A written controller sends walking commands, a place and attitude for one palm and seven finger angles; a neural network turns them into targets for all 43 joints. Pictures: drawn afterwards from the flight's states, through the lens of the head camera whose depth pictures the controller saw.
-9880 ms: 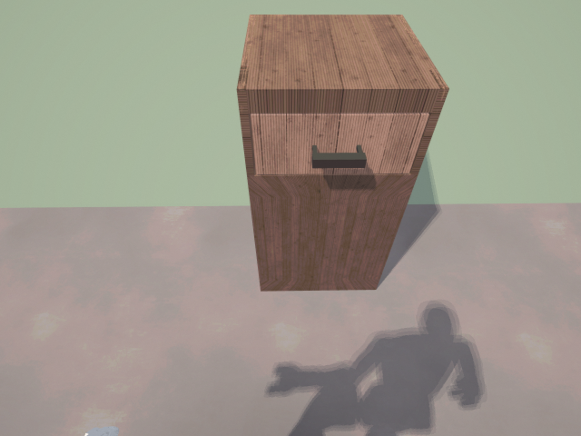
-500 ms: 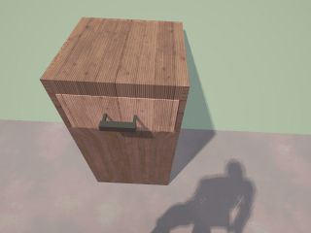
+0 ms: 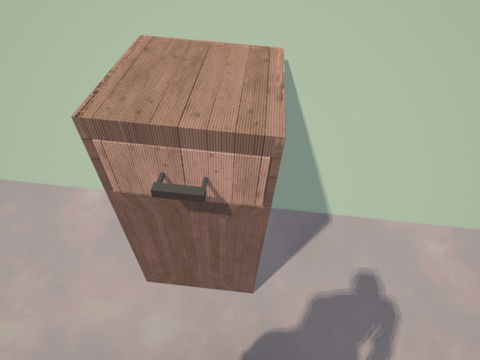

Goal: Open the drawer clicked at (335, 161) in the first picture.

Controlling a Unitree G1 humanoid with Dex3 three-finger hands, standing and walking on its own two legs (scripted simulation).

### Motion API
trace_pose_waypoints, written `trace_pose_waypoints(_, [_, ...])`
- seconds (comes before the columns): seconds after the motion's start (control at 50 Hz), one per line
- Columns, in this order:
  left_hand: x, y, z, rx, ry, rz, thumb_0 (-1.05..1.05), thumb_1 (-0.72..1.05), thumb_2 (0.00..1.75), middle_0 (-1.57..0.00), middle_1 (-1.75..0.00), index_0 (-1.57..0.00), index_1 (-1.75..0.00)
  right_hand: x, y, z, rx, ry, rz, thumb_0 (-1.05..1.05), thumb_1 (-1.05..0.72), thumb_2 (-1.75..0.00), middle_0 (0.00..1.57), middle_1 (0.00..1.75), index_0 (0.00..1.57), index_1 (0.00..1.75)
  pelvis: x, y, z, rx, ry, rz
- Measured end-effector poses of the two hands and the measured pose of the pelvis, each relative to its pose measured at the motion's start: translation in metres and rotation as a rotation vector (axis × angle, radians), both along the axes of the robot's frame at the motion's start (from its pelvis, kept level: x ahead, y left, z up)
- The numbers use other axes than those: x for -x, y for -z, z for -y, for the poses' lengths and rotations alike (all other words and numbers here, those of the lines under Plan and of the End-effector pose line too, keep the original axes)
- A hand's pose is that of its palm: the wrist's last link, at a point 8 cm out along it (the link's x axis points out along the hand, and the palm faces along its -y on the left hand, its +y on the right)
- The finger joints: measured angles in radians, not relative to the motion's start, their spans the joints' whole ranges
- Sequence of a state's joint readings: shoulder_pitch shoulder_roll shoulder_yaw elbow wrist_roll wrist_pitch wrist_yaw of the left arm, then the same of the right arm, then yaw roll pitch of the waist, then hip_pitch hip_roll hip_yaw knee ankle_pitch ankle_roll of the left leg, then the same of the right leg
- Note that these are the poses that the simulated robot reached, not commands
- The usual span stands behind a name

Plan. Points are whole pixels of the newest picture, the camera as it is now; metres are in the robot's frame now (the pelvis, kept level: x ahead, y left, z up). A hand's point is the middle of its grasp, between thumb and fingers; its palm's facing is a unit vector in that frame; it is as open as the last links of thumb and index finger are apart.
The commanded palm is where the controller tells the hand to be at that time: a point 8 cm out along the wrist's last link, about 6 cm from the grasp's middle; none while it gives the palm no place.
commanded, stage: come to a stop and stand still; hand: left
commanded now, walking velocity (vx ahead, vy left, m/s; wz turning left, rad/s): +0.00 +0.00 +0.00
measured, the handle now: (181, 185) +0.51 +0.18 -0.07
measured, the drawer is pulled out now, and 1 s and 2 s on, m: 0.00 0.00 0.00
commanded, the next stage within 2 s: look again from close up in 0.80 s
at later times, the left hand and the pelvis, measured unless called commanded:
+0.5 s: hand out of the picture +0.01 +0.20 -0.17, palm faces +0.01 -0.98 -0.21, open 7.3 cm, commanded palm none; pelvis +0.02 +0.03 +0.00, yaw -1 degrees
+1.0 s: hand out of the picture +0.01 +0.18 -0.17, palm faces +0.02 -0.99 -0.17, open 7.3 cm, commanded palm none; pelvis +0.03 +0.03 +0.00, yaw -1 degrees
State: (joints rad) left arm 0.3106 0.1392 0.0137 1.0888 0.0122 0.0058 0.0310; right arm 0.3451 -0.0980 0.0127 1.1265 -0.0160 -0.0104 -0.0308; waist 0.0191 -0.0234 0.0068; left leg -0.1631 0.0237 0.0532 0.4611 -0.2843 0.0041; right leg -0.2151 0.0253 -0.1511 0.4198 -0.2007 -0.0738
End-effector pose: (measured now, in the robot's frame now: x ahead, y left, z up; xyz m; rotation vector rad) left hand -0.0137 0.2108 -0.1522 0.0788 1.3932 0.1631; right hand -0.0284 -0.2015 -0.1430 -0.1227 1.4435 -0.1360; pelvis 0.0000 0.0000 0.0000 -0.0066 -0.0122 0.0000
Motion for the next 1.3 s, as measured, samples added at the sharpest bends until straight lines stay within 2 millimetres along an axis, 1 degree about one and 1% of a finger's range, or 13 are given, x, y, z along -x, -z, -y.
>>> trace_pose_waypoints(0.08, [0.01, -0.003, 0.007, 0.016, -0.003, -0.033, 0.01, 0.92, 0.9, -0.2, -0.29, -0.2, -0.3, 0.005, 0.001, -0.014, -0.03, 0.001, -0.021, 0.0, -0.91, -0.9, 0.19, 0.3, 0.2, 0.3, -0.003, -0.002, -0.003, -0.006, 0.001, 0.006])
trace_pose_waypoints(0.16, [0.02, -0.005, 0.012, 0.019, 0.003, -0.064, 0.01, 0.91, 0.9, -0.2, -0.29, -0.2, -0.3, 0.006, 0.005, -0.024, -0.058, 0.007, -0.032, 0.0, -0.91, -0.9, 0.19, 0.3, 0.2, 0.3, -0.004, -0.002, -0.005, -0.004, 0.006, 0.004])
trace_pose_waypoints(0.2, [0.024, -0.005, 0.011, 0.013, 0.017, -0.073, 0.01, 0.91, 0.9, -0.2, -0.29, -0.2, -0.3, 0.002, 0.009, -0.026, -0.068, 0.016, -0.019, 0.0, -0.91, -0.9, 0.2, 0.3, 0.2, 0.3, -0.002, 0.001, -0.009, 0.009, 0.007, -0.004])
trace_pose_waypoints(0.26, [0.025, -0.005, 0.003, 0.003, 0.033, -0.087, 0.01, 0.91, 0.9, -0.2, -0.29, -0.2, -0.3, -0.002, 0.014, -0.028, -0.069, 0.029, 0.014, 0.0, -0.91, -0.9, 0.2, 0.3, 0.2, 0.3, -0.004, 0.004, -0.015, 0.011, 0.003, -0.01])
trace_pose_waypoints(0.32, [0.017, -0.006, -0.008, -0.015, 0.041, -0.078, 0.01, 0.91, 0.9, -0.2, -0.29, -0.2, -0.3, -0.005, 0.016, -0.032, -0.068, 0.036, 0.039, 0.0, -0.91, -0.9, 0.19, 0.3, 0.2, 0.3, -0.007, 0.005, -0.02, 0.004, 0.007, -0.006])
trace_pose_waypoints(0.4, [-0.002, -0.009, -0.022, -0.041, 0.048, -0.034, 0.01, 0.91, 0.9, -0.2, -0.29, -0.2, -0.3, -0.008, 0.017, -0.037, -0.072, 0.029, 0.047, 0.0, -0.91, -0.9, 0.19, 0.3, 0.2, 0.3, -0.012, 0.004, -0.025, -0.003, 0.012, 0.001])
trace_pose_waypoints(0.48, [-0.02, -0.011, -0.032, -0.061, 0.057, 0.005, 0.01, 0.91, 0.9, -0.2, -0.29, -0.2, -0.3, -0.011, 0.017, -0.04, -0.072, 0.018, 0.045, 0.0, -0.91, -0.9, 0.19, 0.3, 0.2, 0.3, -0.014, 0.003, -0.029, -0.008, 0.015, 0.006])
trace_pose_waypoints(0.56, [-0.03, -0.013, -0.039, -0.071, 0.062, 0.019, 0.02, 0.92, 0.9, -0.2, -0.29, -0.2, -0.3, -0.014, 0.016, -0.04, -0.066, 0.013, 0.041, 0.0, -0.91, -0.9, 0.19, 0.3, 0.2, 0.3, -0.017, 0.002, -0.031, -0.01, 0.018, 0.01])
trace_pose_waypoints(0.64, [-0.034, -0.013, -0.041, -0.072, 0.064, 0.016, 0.02, 0.93, 0.9, -0.2, -0.29, -0.2, -0.3, -0.016, 0.015, -0.038, -0.056, 0.009, 0.032, 0.0, -0.91, -0.9, 0.19, 0.3, 0.2, 0.3, -0.019, 0.002, -0.033, -0.011, 0.02, 0.013])
trace_pose_waypoints(0.78, [-0.029, -0.011, -0.037, -0.054, 0.057, -0.016, 0.01, 0.92, 0.9, -0.2, -0.29, -0.2, -0.3, -0.02, 0.013, -0.032, -0.035, 0.0, 0.014, 0.0, -0.91, -0.9, 0.19, 0.3, 0.2, 0.3, -0.023, 0.001, -0.033, -0.011, 0.019, 0.015])
trace_pose_waypoints(1.02, [-0.017, -0.007, -0.019, -0.013, 0.04, -0.059, 0.01, 0.91, 0.9, -0.2, -0.29, -0.2, -0.3, -0.03, 0.01, -0.026, -0.022, -0.006, 0.013, 0.0, -0.91, -0.9, 0.19, 0.3, 0.2, 0.3, -0.027, 0.0, -0.03, -0.01, 0.015, 0.02])
trace_pose_waypoints(1.16, [-0.015, -0.008, -0.012, -0.007, 0.037, -0.064, 0.01, 0.91, 0.9, -0.2, -0.29, -0.2, -0.3, -0.031, 0.011, -0.027, -0.034, -0.003, 0.01, 0.0, -0.91, -0.9, 0.19, 0.3, 0.2, 0.3, -0.028, 0.0, -0.025, -0.01, 0.016, 0.017])
trace_pose_waypoints(1.3, [-0.017, -0.009, -0.008, -0.012, 0.036, -0.063, 0.01, 0.91, 0.9, -0.2, -0.29, -0.2, -0.3, -0.028, 0.011, -0.027, -0.044, 0.004, 0.001, 0.0, -0.91, -0.9, 0.19, 0.3, 0.2, 0.3, -0.029, -0.001, -0.02, -0.012, 0.015, 0.016])
